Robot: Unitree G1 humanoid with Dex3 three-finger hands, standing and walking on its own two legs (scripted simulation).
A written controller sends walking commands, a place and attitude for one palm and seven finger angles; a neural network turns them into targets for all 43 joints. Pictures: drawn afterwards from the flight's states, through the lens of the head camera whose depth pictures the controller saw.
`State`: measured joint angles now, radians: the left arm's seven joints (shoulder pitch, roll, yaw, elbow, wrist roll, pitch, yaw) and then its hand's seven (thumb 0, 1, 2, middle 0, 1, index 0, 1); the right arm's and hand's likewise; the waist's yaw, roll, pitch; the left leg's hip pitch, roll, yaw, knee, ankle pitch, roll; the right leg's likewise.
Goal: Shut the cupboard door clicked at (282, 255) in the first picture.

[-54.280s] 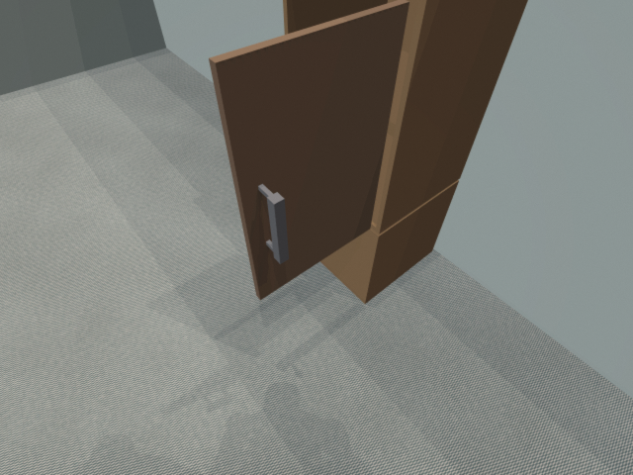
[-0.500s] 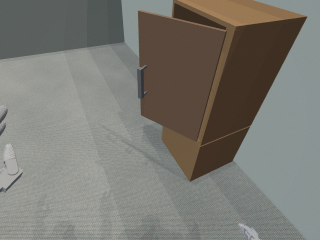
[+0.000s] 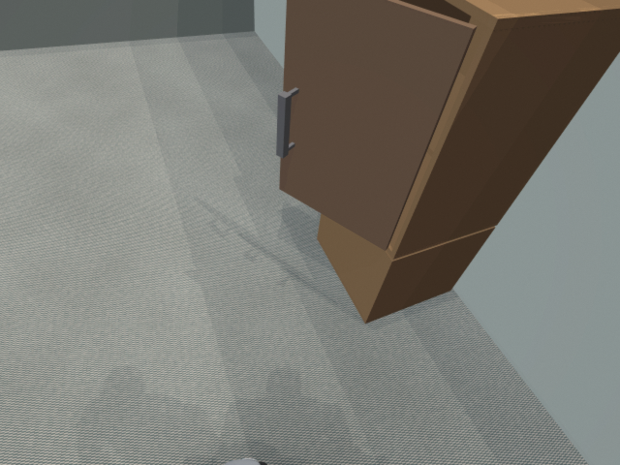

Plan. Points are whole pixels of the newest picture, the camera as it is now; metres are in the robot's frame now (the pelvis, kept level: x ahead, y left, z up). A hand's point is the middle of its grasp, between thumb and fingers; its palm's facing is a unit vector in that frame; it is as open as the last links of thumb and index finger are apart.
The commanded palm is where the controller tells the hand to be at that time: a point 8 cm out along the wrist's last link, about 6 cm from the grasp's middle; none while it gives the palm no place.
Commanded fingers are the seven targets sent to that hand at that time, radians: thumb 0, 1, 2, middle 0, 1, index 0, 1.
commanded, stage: let the arm hang, fingers relaxed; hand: left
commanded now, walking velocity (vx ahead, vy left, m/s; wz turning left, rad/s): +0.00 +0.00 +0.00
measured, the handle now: (288, 123) +0.89 +0.10 -0.07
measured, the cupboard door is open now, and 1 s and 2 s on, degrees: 30 30 30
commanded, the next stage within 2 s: look to check the result in 0.70 s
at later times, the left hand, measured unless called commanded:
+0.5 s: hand out of the picture +0.04 +0.17 -0.17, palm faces -0.02 -0.98 -0.20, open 7.4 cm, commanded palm none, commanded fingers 0.00 0.90 0.90 -0.20 -0.30 -0.20 -0.30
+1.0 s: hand out of the picture +0.03 +0.16 -0.17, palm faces -0.01 -0.98 -0.18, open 7.4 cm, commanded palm none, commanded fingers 0.00 0.90 0.90 -0.20 -0.30 -0.20 -0.30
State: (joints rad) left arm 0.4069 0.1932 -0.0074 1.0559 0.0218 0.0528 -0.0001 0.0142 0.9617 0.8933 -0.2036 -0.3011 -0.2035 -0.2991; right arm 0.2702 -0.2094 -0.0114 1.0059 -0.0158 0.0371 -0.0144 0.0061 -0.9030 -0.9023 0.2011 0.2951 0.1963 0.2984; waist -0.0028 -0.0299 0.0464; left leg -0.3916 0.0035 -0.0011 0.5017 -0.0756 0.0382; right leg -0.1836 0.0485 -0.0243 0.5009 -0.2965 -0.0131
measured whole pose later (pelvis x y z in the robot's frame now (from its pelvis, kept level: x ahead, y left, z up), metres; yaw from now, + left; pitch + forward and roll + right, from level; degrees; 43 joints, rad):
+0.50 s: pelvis +0.03 -0.01 +0.01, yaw -1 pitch -1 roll -1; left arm 0.30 0.17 0.00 1.12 0.02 0.00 0.03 0.01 0.91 0.89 -0.20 -0.30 -0.20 -0.30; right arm 0.28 -0.15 -0.01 1.12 -0.01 0.02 -0.02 0.00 -0.90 -0.90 0.20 0.29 0.20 0.30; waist -0.01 0.00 -0.01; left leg -0.29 0.00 0.03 0.42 -0.10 0.03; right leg -0.10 0.04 0.01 0.42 -0.30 -0.02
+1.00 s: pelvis +0.06 -0.01 +0.01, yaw -2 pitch -1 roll +0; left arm 0.33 0.16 0.00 1.15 0.01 0.00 0.03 0.01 0.91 0.89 -0.20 -0.30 -0.20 -0.30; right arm 0.26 -0.15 0.00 1.15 -0.01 0.01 -0.03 0.00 -0.91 -0.90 0.20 0.29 0.19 0.30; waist 0.00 -0.01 0.03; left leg -0.25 -0.01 0.04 0.41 -0.14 0.03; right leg -0.03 0.03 0.02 0.36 -0.31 -0.02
